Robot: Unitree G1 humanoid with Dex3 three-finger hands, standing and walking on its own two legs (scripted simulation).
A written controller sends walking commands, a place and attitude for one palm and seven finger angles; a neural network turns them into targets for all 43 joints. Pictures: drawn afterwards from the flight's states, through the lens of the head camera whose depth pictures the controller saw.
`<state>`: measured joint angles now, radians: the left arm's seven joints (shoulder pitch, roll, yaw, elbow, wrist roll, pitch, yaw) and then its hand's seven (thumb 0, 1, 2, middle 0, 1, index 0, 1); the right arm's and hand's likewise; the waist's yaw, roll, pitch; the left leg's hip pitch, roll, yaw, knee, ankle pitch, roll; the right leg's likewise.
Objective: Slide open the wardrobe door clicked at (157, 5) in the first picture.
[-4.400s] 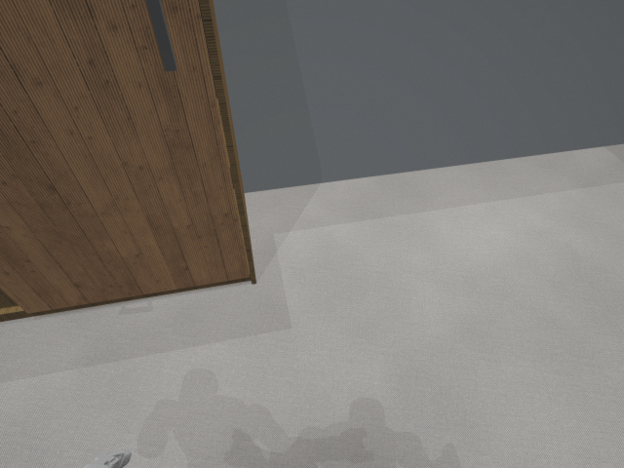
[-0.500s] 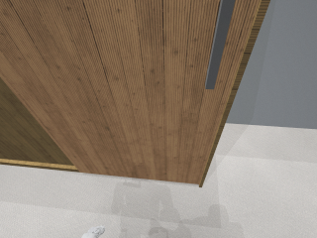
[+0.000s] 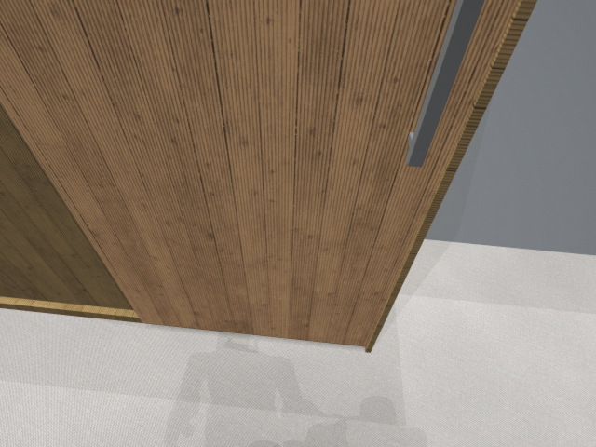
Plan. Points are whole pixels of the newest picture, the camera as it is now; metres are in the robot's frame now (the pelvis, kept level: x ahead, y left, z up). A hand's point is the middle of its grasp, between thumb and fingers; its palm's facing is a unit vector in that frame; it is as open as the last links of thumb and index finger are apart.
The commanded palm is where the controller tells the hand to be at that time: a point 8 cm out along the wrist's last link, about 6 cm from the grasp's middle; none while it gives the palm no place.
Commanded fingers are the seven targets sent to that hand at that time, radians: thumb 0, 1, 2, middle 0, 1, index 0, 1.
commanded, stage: come to a stop and stand still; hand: right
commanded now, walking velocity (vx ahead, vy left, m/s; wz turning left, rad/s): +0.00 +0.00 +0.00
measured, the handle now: (443, 62) +0.53 -0.17 +0.27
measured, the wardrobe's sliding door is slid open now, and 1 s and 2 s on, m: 0.00 0.00 0.00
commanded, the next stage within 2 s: look again from close up in 0.76 s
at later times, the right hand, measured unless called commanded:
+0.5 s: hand out of the picture +0.00 -0.20 -0.18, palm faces +0.01 +0.99 -0.17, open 7.4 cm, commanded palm none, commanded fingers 0.00 -0.90 -0.90 0.20 0.30 0.20 0.30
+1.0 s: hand out of the picture +0.01 -0.18 -0.16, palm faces +0.00 +0.97 -0.25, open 7.4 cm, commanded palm none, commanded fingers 0.00 -0.90 -0.90 0.20 0.30 0.20 0.30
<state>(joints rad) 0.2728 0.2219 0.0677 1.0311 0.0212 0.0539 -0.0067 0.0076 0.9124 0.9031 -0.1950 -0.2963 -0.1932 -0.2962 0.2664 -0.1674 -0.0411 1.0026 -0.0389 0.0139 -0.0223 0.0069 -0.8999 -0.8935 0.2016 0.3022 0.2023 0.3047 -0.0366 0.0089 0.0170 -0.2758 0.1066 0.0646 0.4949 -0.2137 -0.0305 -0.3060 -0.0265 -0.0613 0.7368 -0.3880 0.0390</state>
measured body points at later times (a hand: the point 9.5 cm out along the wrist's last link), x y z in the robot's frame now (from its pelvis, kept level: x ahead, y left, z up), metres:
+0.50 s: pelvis +0.00 -0.04 +0.00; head +0.00 -0.04 +0.45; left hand -0.01 +0.18 -0.16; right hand +0.00 -0.25 -0.16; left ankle +0.01 +0.12 -0.74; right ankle -0.03 -0.13 -0.74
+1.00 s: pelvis +0.00 +0.00 +0.00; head -0.01 +0.03 +0.45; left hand +0.00 +0.21 -0.17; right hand +0.01 -0.24 -0.14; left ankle +0.01 +0.12 -0.74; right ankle -0.03 -0.13 -0.74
